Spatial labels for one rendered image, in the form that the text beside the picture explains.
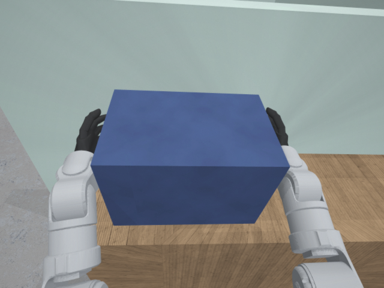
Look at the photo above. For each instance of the robot right hand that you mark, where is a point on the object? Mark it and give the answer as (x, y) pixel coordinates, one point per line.
(278, 126)

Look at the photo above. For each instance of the carton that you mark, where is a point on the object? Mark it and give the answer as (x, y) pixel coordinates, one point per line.
(171, 158)

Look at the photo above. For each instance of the left robot forearm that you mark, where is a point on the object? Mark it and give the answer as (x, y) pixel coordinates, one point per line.
(72, 211)

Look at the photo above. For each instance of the robot left hand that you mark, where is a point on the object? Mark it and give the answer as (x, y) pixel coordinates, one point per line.
(89, 131)

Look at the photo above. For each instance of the right robot forearm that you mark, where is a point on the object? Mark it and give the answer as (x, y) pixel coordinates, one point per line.
(312, 232)

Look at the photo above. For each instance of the robot right upper arm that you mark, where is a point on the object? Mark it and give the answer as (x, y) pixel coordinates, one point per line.
(324, 275)

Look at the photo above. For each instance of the pedestal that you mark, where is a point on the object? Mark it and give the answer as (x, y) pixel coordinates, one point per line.
(255, 255)

